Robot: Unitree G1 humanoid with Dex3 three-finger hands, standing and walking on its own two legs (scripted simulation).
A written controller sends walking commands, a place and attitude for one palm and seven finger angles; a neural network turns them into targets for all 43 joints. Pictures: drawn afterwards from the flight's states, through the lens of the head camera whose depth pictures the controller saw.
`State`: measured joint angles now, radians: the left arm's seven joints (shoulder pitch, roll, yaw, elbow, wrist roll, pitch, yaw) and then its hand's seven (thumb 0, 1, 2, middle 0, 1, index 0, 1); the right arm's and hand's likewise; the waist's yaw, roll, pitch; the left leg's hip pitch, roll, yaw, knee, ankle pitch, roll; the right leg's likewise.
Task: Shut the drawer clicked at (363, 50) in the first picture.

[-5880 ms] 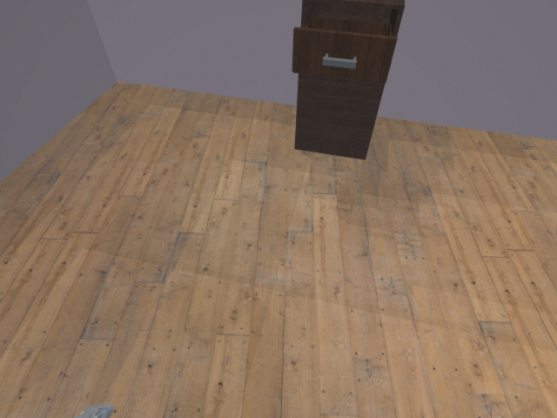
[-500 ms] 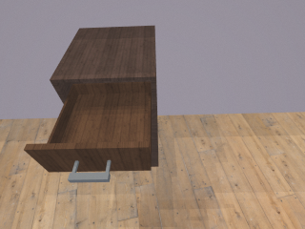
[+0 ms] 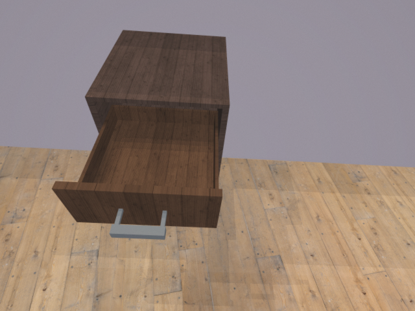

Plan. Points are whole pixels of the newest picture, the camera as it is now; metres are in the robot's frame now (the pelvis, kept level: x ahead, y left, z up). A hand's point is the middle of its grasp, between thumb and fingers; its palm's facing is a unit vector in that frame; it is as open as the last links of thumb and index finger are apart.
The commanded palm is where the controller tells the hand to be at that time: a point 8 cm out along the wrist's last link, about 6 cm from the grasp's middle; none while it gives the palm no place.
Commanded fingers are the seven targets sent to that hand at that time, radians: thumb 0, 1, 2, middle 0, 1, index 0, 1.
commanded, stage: come to a stop and stand still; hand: left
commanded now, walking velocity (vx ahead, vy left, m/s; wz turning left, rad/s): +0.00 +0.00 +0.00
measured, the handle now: (140, 223) +0.31 +0.18 -0.08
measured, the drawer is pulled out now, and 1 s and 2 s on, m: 0.30 0.30 0.30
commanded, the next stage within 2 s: look again from close up in 0.78 s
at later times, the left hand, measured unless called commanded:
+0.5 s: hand out of the picture -0.03 +0.08 -0.18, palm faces +0.07 -0.99 -0.15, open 7.4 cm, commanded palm none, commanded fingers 0.00 0.90 0.90 -0.20 -0.30 -0.20 -0.30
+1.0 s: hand out of the picture -0.02 +0.10 -0.18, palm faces +0.04 -0.99 -0.16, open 7.4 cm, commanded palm none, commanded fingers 0.00 0.90 0.90 -0.20 -0.30 -0.20 -0.30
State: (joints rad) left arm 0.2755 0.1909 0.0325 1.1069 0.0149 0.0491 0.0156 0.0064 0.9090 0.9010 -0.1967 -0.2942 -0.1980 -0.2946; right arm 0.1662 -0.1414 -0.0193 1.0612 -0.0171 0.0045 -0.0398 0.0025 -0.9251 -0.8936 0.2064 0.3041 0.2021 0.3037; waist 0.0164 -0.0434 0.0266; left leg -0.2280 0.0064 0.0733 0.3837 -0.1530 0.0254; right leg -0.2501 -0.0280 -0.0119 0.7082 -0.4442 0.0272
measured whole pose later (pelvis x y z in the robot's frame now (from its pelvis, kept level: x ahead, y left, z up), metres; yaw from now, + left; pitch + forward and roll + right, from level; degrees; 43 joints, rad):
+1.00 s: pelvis +0.02 -0.05 +0.00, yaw -1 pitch +0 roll +0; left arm 0.40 0.09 0.00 1.09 0.02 -0.05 0.06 0.01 0.91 0.90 -0.20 -0.29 -0.20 -0.30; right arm 0.23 -0.17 -0.02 1.05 0.00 0.00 -0.04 0.02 -0.93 -0.89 0.20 0.30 0.20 0.30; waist 0.01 0.00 0.04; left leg -0.31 0.03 0.03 0.68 -0.33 0.01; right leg -0.10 0.06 -0.04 0.47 -0.32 -0.06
